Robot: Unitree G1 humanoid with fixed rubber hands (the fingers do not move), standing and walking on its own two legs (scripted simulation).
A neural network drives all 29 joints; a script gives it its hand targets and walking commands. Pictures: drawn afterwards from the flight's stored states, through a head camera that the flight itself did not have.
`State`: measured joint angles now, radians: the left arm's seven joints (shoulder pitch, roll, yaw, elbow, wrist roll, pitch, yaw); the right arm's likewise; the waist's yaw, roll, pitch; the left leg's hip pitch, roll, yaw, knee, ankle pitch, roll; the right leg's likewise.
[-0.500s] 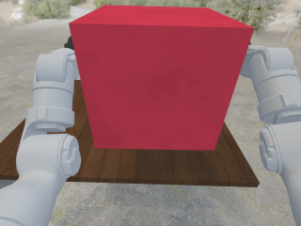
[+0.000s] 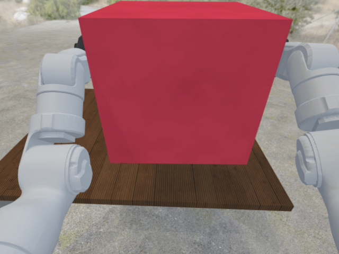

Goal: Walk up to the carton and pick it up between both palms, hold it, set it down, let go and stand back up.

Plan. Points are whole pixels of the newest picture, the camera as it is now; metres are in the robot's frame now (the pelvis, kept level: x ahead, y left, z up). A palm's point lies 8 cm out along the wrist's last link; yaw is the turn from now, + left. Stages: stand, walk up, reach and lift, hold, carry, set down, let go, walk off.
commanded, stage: hold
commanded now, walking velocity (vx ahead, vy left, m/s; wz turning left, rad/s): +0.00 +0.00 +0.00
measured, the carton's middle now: (178, 76) +0.41 -0.01 +0.31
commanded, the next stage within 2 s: none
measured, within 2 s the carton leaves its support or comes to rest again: neither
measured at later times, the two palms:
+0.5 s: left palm (82, 67) +0.37 +0.19 +0.34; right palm (272, 67) +0.36 -0.20 +0.36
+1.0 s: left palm (83, 65) +0.37 +0.18 +0.34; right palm (273, 64) +0.36 -0.20 +0.36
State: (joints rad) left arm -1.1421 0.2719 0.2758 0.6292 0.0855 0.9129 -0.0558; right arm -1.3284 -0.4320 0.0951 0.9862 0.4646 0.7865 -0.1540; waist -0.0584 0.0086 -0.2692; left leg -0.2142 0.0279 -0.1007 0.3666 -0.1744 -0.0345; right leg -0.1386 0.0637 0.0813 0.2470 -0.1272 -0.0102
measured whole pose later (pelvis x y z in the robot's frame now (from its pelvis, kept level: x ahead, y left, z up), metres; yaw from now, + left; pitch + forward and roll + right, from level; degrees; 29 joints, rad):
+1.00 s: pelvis +0.00 +0.00 +0.00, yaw +0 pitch +1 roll -2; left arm -1.10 0.27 0.27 0.59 0.10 0.90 -0.07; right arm -1.27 -0.42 0.11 0.94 0.47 0.77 -0.16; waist -0.06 0.01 -0.27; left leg -0.21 0.03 -0.10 0.36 -0.17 -0.03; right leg -0.13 0.06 0.08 0.23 -0.12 -0.01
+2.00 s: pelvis +0.00 +0.00 +0.00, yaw +0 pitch +1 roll -2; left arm -1.19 0.29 0.27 0.70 0.09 0.90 -0.07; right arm -1.36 -0.42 0.09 1.03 0.45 0.78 -0.15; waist -0.05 0.01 -0.27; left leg -0.22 0.03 -0.10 0.36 -0.17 -0.04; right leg -0.14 0.06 0.08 0.25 -0.12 -0.01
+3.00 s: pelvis +0.00 +0.00 +0.00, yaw +1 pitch +1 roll -2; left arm -1.13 0.27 0.26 0.61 0.09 0.91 -0.06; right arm -1.32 -0.43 0.11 0.99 0.47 0.77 -0.15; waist -0.06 0.01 -0.26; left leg -0.21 0.03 -0.10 0.37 -0.17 -0.03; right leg -0.13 0.06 0.08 0.24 -0.13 -0.01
